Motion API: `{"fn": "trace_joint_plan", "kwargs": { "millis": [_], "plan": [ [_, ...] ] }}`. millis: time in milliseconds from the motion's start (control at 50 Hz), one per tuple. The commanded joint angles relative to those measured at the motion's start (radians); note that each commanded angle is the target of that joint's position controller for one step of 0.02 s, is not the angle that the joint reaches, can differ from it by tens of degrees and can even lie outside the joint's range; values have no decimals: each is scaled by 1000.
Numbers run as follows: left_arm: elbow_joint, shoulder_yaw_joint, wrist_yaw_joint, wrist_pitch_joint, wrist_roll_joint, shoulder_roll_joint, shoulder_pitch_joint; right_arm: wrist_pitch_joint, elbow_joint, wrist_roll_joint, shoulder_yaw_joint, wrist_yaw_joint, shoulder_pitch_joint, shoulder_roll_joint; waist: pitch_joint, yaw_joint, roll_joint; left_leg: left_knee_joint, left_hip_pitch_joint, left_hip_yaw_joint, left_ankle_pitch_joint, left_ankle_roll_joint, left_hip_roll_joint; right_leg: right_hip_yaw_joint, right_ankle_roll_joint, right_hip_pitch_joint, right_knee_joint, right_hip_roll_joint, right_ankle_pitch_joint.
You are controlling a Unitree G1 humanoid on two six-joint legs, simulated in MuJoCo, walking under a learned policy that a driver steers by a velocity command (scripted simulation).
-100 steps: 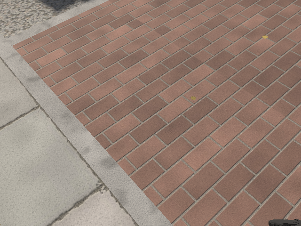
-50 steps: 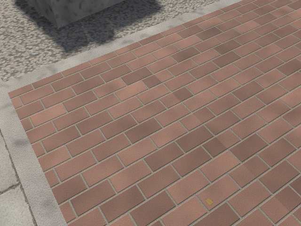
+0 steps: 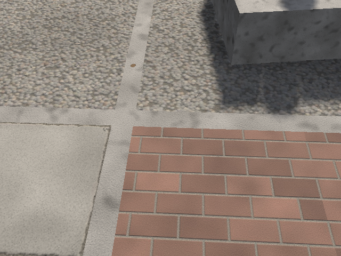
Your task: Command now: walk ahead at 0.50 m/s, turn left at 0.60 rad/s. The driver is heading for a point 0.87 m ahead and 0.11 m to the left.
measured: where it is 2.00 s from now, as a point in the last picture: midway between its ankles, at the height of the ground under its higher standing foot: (149, 175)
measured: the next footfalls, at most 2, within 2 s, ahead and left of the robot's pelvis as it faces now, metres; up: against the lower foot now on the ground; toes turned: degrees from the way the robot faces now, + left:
left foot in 0.22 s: +0.28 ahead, +0.15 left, +0.00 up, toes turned +11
right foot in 0.74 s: +0.63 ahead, +0.02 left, +0.00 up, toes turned +17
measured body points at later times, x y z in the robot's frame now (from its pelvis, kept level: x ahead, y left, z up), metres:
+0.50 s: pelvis +0.27 +0.08 +0.00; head +0.30 +0.10 +0.45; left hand +0.38 +0.38 -0.10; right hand +0.43 -0.17 -0.10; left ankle +0.24 +0.14 -0.74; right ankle +0.45 -0.07 -0.67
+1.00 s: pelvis +0.57 +0.09 +0.00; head +0.60 +0.09 +0.45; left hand +0.54 +0.36 -0.12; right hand +0.79 -0.12 -0.10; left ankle +0.60 +0.27 -0.67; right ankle +0.59 +0.01 -0.74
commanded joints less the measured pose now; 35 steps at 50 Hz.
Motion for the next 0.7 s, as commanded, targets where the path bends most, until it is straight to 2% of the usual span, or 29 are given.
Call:
{"fn": "trace_joint_plan", "kwargs": {
  "millis": [20,80,120,140,180,200,220,240,260,280,300,320,340,360,400,440,500,560,620,680,700],
  "plan": [
    [-67,35,7,-11,-4,164,-79,-20,-78,-1,2,17,-58,-21,9,-9,-111,-150,-15,14,149,2,19,93,-140,23,-141,-260,265],
    [-43,40,10,3,-14,189,-31,-24,-110,0,11,37,-153,-5,40,26,-100,-273,9,65,182,19,5,34,-125,70,-135,-275,283],
    [-30,46,9,15,-25,207,-12,-23,-131,3,10,48,-188,-13,54,26,-103,-324,14,88,136,41,-7,9,-114,127,-111,-296,345],
    [-27,49,9,22,-31,218,-12,-22,-139,1,5,52,-189,-23,50,14,-109,-344,37,106,92,58,-23,-9,-105,152,-78,-302,445],
    [-28,59,16,34,-41,251,-19,-15,-137,-6,-16,53,-129,-64,-10,-41,-145,-356,164,161,-13,101,-90,-48,-85,187,70,-302,793],
    [-31,62,19,42,-46,260,-29,-10,-112,-6,-37,50,-21,-99,-72,-108,-143,-385,307,183,-25,131,-132,-71,-70,167,228,-287,906],
    [-36,52,24,44,-45,238,-34,-4,-64,-2,-70,36,154,-154,-160,-201,-112,-443,574,167,38,172,-163,-95,-36,43,454,-252,847],
    [-57,19,20,38,6,141,9,6,-36,7,-91,13,264,-237,-245,-201,89,-435,877,-127,81,239,30,-89,8,-257,783,-184,205],
    [-121,-12,7,6,7,76,40,-12,-77,9,-87,19,203,-297,-391,-110,256,-615,1104,-724,-195,445,238,89,49,-614,1088,19,-394],
    [-131,11,-6,-25,-29,182,-82,-28,-81,1,-61,29,212,-199,-368,-188,88,-696,1075,-703,-251,394,232,231,31,-722,1124,-36,-332],
    [-157,11,-12,-41,-52,187,-142,-42,-69,-7,-48,30,183,-165,-231,-173,59,-702,952,-565,-190,354,200,215,11,-753,1071,-71,-242],
    [-147,6,-4,-45,-35,168,-139,-49,-70,-7,-40,30,120,-145,-148,-119,-40,-704,797,-457,-71,323,156,216,14,-697,978,-112,-167],
    [-131,11,0,-40,-12,173,-119,-51,-76,-12,-28,25,60,-108,-116,-81,-37,-712,689,-366,42,303,124,216,25,-630,894,-145,-121],
    [-120,13,-3,-27,-9,173,-92,-52,-87,-24,-19,20,27,-93,-100,-54,-7,-733,612,-320,118,296,103,215,34,-567,867,-161,-90],
    [-106,9,-4,-7,1,147,-68,-60,-72,-24,-15,12,22,-90,-92,-39,-4,-761,531,-253,243,304,88,189,65,-522,806,-160,-54],
    [-118,0,-2,5,5,119,-115,-65,-45,-23,-18,2,49,-109,-60,-50,-9,-785,489,-184,292,299,70,174,91,-537,704,-155,34],
    [-140,-14,-7,3,2,92,-217,-64,-12,-19,-17,-9,83,-117,-28,-92,3,-792,479,-107,240,252,26,164,98,-519,484,-133,244],
    [-161,-21,-19,-5,-11,81,-309,-65,27,-13,-19,-9,135,-131,4,-136,11,-801,485,-104,128,232,38,154,85,-471,334,-98,369],
    [-184,-17,-33,-13,-16,100,-357,-59,64,-8,-21,-8,177,-133,30,-149,17,-756,597,-143,131,227,90,170,50,-520,261,-90,323],
    [-186,-9,-43,-18,-13,120,-326,-45,87,-9,-26,-14,184,-140,21,-122,41,-690,698,-173,246,201,135,165,4,-498,220,-76,200],
    [-176,-2,-42,-20,-12,132,-283,-41,89,-8,-27,-15,174,-144,-1,-96,52,-641,711,-166,363,188,127,143,-14,-432,209,-55,158]
  ]
}}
